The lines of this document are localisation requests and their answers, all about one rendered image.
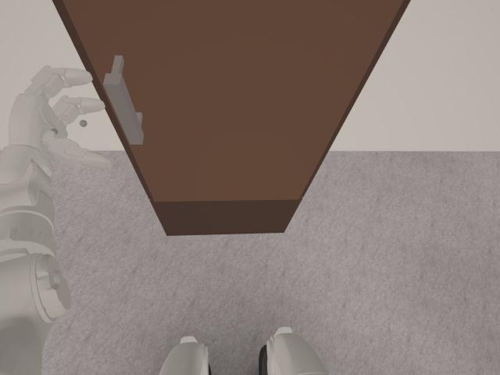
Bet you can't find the left robot upper arm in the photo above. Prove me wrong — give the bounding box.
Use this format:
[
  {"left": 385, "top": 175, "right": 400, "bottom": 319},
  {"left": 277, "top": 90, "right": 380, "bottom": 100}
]
[{"left": 0, "top": 253, "right": 71, "bottom": 375}]

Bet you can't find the robot left hand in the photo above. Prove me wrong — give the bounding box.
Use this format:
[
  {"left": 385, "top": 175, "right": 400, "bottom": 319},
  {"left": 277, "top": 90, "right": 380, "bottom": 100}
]
[{"left": 9, "top": 65, "right": 112, "bottom": 170}]

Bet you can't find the left robot thigh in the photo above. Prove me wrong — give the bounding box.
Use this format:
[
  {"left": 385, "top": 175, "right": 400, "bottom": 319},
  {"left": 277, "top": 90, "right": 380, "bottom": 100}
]
[{"left": 159, "top": 342, "right": 209, "bottom": 375}]

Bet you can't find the cupboard door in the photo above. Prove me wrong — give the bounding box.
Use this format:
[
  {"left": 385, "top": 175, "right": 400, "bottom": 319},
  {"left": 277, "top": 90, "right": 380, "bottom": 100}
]
[{"left": 62, "top": 0, "right": 404, "bottom": 202}]

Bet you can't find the robot left forearm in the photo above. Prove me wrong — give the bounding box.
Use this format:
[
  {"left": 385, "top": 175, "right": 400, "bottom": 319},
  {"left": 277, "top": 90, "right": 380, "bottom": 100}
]
[{"left": 0, "top": 145, "right": 56, "bottom": 262}]

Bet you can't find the left robot shin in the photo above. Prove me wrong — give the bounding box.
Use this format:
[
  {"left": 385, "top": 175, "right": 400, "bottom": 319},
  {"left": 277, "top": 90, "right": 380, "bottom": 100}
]
[{"left": 180, "top": 336, "right": 198, "bottom": 344}]

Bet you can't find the handle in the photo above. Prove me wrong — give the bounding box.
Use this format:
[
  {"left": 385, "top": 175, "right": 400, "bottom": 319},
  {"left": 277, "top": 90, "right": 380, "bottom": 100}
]
[{"left": 103, "top": 55, "right": 144, "bottom": 145}]

